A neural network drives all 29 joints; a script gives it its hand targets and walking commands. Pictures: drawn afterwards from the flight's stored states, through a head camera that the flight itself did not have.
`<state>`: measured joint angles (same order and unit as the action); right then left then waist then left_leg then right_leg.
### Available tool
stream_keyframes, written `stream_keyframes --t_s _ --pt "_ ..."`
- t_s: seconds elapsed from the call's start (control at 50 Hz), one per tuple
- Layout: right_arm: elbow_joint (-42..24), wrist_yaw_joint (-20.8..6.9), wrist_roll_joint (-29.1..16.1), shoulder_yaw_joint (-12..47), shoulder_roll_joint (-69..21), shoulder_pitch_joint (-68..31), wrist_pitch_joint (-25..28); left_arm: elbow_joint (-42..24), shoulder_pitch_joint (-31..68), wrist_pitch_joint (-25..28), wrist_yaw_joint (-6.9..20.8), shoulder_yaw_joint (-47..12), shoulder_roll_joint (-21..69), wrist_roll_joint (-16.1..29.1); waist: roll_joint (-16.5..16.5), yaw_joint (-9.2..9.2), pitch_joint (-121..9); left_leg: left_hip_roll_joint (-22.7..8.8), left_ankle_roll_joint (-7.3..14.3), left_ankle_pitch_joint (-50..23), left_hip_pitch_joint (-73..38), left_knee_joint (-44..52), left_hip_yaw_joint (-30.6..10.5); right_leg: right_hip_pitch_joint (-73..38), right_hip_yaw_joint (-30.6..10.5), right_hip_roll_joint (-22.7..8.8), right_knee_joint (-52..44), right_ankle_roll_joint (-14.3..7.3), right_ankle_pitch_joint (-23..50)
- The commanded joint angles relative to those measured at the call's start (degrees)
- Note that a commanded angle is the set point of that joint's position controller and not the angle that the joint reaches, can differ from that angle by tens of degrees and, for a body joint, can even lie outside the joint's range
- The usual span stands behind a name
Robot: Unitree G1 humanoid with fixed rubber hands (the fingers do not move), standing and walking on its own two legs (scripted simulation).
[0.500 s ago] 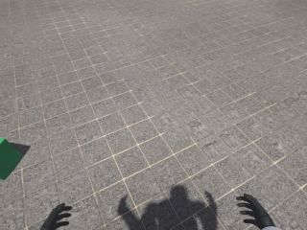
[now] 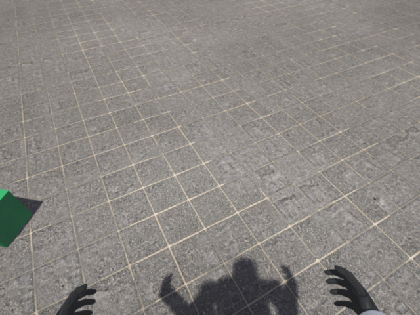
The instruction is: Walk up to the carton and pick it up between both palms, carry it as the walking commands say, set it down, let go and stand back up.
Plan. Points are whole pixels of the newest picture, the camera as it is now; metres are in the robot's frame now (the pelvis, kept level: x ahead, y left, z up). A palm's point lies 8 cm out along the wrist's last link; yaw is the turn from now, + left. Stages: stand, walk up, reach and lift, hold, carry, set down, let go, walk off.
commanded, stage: stand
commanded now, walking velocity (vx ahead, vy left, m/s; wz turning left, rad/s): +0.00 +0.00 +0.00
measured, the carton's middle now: out of the picture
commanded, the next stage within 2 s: walk up in 0.82 s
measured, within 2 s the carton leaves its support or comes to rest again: neither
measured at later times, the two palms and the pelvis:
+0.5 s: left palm out of the picture +0.12 +0.29 -0.08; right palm out of the picture +0.14 -0.28 -0.07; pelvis +0.00 +0.00 +0.00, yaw +0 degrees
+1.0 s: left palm out of the picture +0.12 +0.29 -0.09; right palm out of the picture +0.13 -0.28 -0.07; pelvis -0.01 +0.00 +0.00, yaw +0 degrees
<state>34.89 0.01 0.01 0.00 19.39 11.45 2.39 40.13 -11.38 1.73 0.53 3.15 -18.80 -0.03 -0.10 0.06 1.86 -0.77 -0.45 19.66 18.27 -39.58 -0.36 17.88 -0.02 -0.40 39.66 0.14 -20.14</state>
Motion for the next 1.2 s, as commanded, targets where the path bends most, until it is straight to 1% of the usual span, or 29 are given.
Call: stream_keyframes --t_s 0.0,0.06,0.1,0.2,0.24,0.28,0.32,0.36,0.38,0.46,0.52,0.54,0.56,0.58,0.64,0.76,0.82,0.88,0.96,0.98,1.0,1.02,1.04,1.06,1.08,1.1,1.12,1.16,1.18 --pt "0.8 0.5 1.3 -4.4 11.8 -3.1 1.7 -2.7 3.7 1.7 -0.3 2.9 -11.7 -1.1 1.6 0.19 -2.8 -4.9 4.3 -6.5 -1.2 9.2 -5.7 -1.3 -5.5 -4.1 -7.0 -4.9 8.1" --pt "0.6 0.3 1.3 -4.5 12.0 -3.7 1.8 -2.4 3.8 1.6 -0.3 2.8 -12.0 -1.1 2.7 -0.08 -2.9 -4.6 4.4 -6.2 -2.0 9.1 -5.3 -0.5 -6.4 -4.6 -8.0 -4.8 7.8" --pt "1.1 0.4 1.3 -4.6 12.5 -3.1 1.7 -1.9 3.9 1.8 -0.3 3.0 -12.3 -1.2 1.9 0.11 -2.8 -4.8 4.3 -6.3 -1.3 9.2 -5.8 -1.0 -5.8 -4.3 -7.4 -4.7 8.0" --pt "1.6 0.4 1.4 -4.4 12.4 -3.5 1.8 -1.4 3.8 1.7 -0.3 2.5 -11.4 -0.9 2.0 0.11 -3.5 -5.1 4.7 -8.6 -2.8 9.1 -6.0 -1.1 -5.9 -4.6 -7.7 -4.9 9.9" --pt "1.9 0.5 1.5 -4.3 12.4 -3.5 1.8 -1.6 4.4 1.6 -0.4 3.0 -12.1 -1.0 4.1 0.27 -2.9 -5.4 4.7 -7.8 -1.3 10.2 -6.0 -1.5 -5.6 -4.2 -6.9 -4.5 9.7" --pt "1.8 0.4 1.3 -4.1 12.1 -4.2 1.7 -0.8 3.7 1.4 -0.2 2.7 -11.7 -0.9 2.6 0.65 -3.3 -6.0 5.1 -5.9 -1.1 10.8 -7.1 -2.0 -5.1 -3.8 -6.7 -4.6 8.0" --pt "2.4 0.5 1.3 -4.2 12.7 -3.9 1.5 -0.9 3.7 1.6 -0.2 2.6 -11.7 -0.9 3.4 0.43 -2.9 -5.3 4.6 -5.9 -1.5 9.9 -6.0 -1.1 -5.9 -4.4 -7.9 -4.6 8.3" --pt "2.1 0.4 1.4 -4.0 11.8 -4.0 1.6 -0.8 4.5 1.7 -0.4 2.8 -12.5 -1.1 2.6 0.07 -3.1 -5.3 4.5 -6.2 -1.7 10.1 -5.7 -1.3 -5.8 -4.5 -7.9 -4.6 8.4" --pt "2.4 0.4 1.5 -4.1 12.3 -3.3 1.6 -0.4 3.9 1.7 -0.3 2.7 -12.2 -1.1 3.3 0.36 -2.8 -5.1 4.7 -6.8 -1.3 10.1 -6.1 -1.7 -5.9 -4.5 -7.6 -4.6 9.0" --pt "2.9 0.4 1.2 -3.9 12.0 -3.6 1.6 0.1 4.5 1.6 -0.2 2.7 -12.5 -1.1 2.6 -0.07 -2.1 -5.4 4.6 -5.5 -1.6 10.4 -6.3 -0.3 -6.1 -4.3 -8.5 -4.7 6.7" --pt "2.9 0.5 1.4 -4.0 12.3 -4.6 1.7 0.7 3.9 1.5 -0.2 2.7 -12.2 -1.0 3.7 0.20 -3.1 -5.8 4.9 -5.7 -1.1 11.0 -7.1 -2.1 -5.8 -4.3 -7.8 -4.5 8.1" --pt "2.9 0.5 1.1 -3.9 12.2 -4.2 1.7 1.0 4.3 1.6 0.0 2.4 -12.0 -0.8 2.4 0.26 -2.9 -5.8 4.6 -5.4 -1.3 11.3 -6.9 -1.9 -5.6 -4.2 -8.0 -4.5 7.6" --pt "3.0 0.5 1.3 -3.9 12.4 -3.9 1.7 0.7 4.3 1.6 -0.1 2.5 -11.7 -0.8 3.7 0.42 -2.4 -5.5 4.6 -6.4 -1.7 10.9 -6.4 -1.2 -5.9 -4.2 -7.9 -4.4 8.1" --pt "3.4 0.5 1.3 -3.7 12.0 -4.1 1.6 0.7 5.2 1.5 -0.2 2.3 -11.7 -1.0 3.0 0.30 -0.8 -5.4 4.6 -6.3 -0.6 11.4 -6.9 -0.8 -6.3 -4.2 -8.2 -4.7 8.1" --pt "3.5 0.5 1.3 -3.9 12.6 -4.3 1.6 1.1 4.5 1.5 0.0 2.5 -12.1 -1.0 3.8 0.33 -2.2 -5.8 4.7 -5.6 -1.2 11.7 -6.7 -1.8 -5.7 -4.1 -8.0 -4.5 8.7" --pt "3.7 0.5 1.0 -3.9 12.1 -4.7 1.6 2.2 5.2 1.5 0.0 2.4 -12.2 -0.8 2.3 0.13 -2.3 -5.5 4.3 -5.9 -1.7 11.5 -6.5 -1.4 -6.0 -4.4 -9.0 -4.6 7.6" --pt "4.0 0.5 1.1 -3.9 12.4 -5.2 1.6 2.3 4.9 1.4 0.0 2.4 -12.0 -0.9 4.5 0.42 -2.3 -5.8 4.5 -6.0 -1.2 12.0 -6.7 -1.7 -5.8 -4.2 -8.3 -4.3 8.3" --pt "4.2 0.5 1.1 -3.9 12.1 -4.8 1.6 3.2 5.6 1.6 0.0 2.3 -12.5 -1.1 2.6 0.06 -2.1 -5.3 4.2 -5.2 -1.4 11.6 -6.5 -1.8 -6.6 -4.6 -9.6 -4.5 7.9" --pt "4.7 0.6 1.1 -3.8 12.7 -3.7 1.5 3.4 5.9 1.3 0.0 2.3 -12.3 -0.7 3.8 0.13 -2.4 -5.7 4.4 -7.6 -1.9 12.5 -6.6 -2.4 -5.9 -4.4 -8.6 -4.1 9.6" --pt "4.7 0.7 1.3 -3.8 13.0 -5.1 1.6 3.3 5.4 1.3 -0.1 2.1 -11.6 -0.6 4.8 0.77 -2.8 -6.1 4.7 -8.7 -2.1 12.0 -6.7 -2.3 -5.6 -4.3 -8.2 -4.1 10.0" --pt "-1.1 -2.8 2.7 -7.1 18.6 -2.7 -0.6 2.5 -1.7 2.9 -0.6 6.9 -22.8 -0.6 4.4 2.56 -2.1 -4.0 7.6 0.8 18.0 7.1 -16.6 -13.7 -8.0 -6.6 -9.5 -6.9 -9.3" --pt "-2.6 -4.9 3.1 -6.9 16.7 -7.1 -1.5 3.6 -8.1 3.7 -1.4 8.3 -25.8 -1.3 -0.1 5.82 -0.3 -1.3 3.3 6.6 31.7 1.5 -9.1 -24.1 -15.9 -14.9 -19.6 -11.0 -23.6" --pt "-2.7 -5.4 3.9 -6.7 14.3 -5.9 -2.0 3.5 -7.2 4.0 -2.1 9.3 -29.2 -1.7 -11.2 4.77 0.3 -1.8 1.5 7.5 34.1 -15.6 -2.6 -21.8 -29.5 -29.5 -28.9 -16.2 -27.1" --pt "-1.8 -5.5 4.5 -7.2 16.4 -6.2 -2.6 1.6 -2.3 4.4 -2.3 9.0 -27.0 -1.6 -2.1 3.46 2.2 -5.9 0.2 5.6 31.6 -21.0 -4.7 -17.2 -28.8 -32.2 -27.9 -18.1 -17.3" --pt "-1.1 -6.1 4.2 -7.4 17.5 -3.9 -2.7 -0.1 -0.2 4.6 -2.5 8.5 -24.8 -1.2 1.9 1.46 2.2 -6.7 -0.5 3.7 27.9 -22.6 -5.3 -15.6 -23.2 -29.9 -25.8 -17.9 -8.2" --pt "-0.6 -6.7 3.9 -7.4 17.4 -2.0 -2.5 -0.3 -1.1 4.8 -2.5 7.9 -23.3 -1.1 2.5 0.73 0.8 -6.0 -0.4 3.0 26.5 -22.4 -5.4 -16.1 -18.4 -27.5 -23.4 -15.6 -1.1" --pt "-1.0 -7.2 3.6 -7.9 16.8 -2.2 -2.6 0.2 -1.7 4.8 -2.5 8.0 -23.3 -1.3 1.0 0.90 -1.0 -6.9 -0.5 3.4 24.8 -19.2 -5.6 -17.1 -13.6 -25.6 -21.4 -14.3 1.6" --pt "-1.7 -8.4 3.2 -7.9 15.5 -3.4 -3.2 1.0 -3.2 4.5 -2.1 8.3 -23.5 -1.6 -5.1 1.58 -1.8 -6.0 -0.5 1.0 22.7 -15.2 -2.4 -18.4 -5.0 -21.4 -19.9 -12.3 7.1" --pt "-1.8 -8.7 3.0 -7.7 14.6 -3.7 -3.4 1.1 -2.9 4.4 -1.9 8.4 -23.4 -1.7 -8.3 1.60 -2.1 -5.4 -0.6 0.9 22.5 -13.9 -0.3 -19.5 -1.8 -20.8 -18.8 -12.1 12.8"
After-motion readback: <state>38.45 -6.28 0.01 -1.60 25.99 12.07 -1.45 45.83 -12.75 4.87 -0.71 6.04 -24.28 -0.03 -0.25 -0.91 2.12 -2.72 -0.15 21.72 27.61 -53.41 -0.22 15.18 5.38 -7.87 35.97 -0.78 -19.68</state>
